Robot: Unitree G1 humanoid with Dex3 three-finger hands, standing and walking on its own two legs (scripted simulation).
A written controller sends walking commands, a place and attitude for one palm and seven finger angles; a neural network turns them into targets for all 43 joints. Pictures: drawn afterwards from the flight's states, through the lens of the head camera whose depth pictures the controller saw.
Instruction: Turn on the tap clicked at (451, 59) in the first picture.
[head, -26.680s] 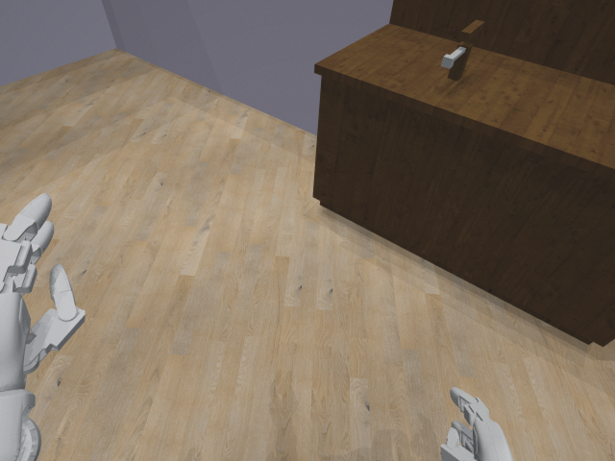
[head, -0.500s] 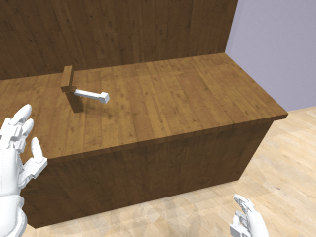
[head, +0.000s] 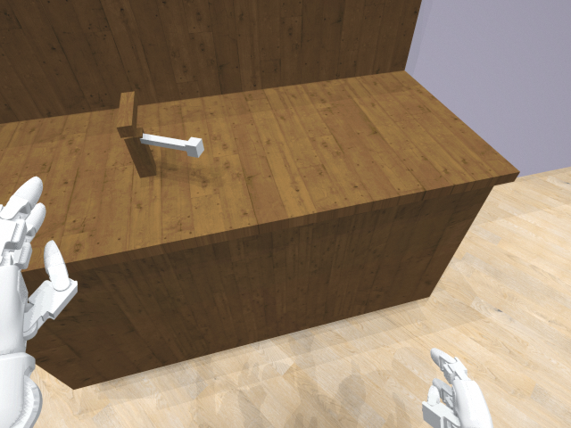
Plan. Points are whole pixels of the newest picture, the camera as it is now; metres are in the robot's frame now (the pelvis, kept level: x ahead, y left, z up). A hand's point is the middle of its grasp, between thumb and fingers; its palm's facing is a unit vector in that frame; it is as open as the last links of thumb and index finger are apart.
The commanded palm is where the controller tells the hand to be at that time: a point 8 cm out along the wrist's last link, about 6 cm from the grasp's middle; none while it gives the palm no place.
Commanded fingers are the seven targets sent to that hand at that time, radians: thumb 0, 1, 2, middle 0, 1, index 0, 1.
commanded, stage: step back with the hand held close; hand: left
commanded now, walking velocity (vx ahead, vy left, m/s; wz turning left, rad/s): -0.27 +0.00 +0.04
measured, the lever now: (194, 147) +0.61 +0.24 +0.06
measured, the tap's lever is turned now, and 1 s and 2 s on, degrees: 59 59 59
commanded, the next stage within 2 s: stop stepping back and stand still in 0.64 s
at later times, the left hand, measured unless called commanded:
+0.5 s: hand (20, 372) +0.13 +0.24 +0.18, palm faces +0.44 -0.83 -0.33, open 7.4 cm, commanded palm +0.06 +0.29 +0.19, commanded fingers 0.00 0.90 0.90 -0.20 -0.30 -0.20 -0.30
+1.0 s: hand out of the picture -0.01 +0.20 +0.18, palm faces +0.36 -0.83 -0.43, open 7.4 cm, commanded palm -0.05 +0.23 +0.19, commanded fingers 0.00 0.90 0.90 -0.20 -0.30 -0.20 -0.30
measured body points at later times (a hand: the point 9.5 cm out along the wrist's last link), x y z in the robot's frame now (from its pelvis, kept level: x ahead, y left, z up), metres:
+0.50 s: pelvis -0.08 +0.00 +0.00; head -0.07 +0.02 +0.44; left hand +0.10 +0.28 +0.19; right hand +0.11 -0.24 -0.07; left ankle -0.03 +0.10 -0.72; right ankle +0.04 -0.12 -0.72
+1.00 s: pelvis -0.22 -0.04 +0.02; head -0.22 -0.04 +0.47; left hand -0.04 +0.24 +0.21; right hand -0.07 -0.28 -0.07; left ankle -0.18 +0.08 -0.67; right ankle -0.25 -0.14 -0.72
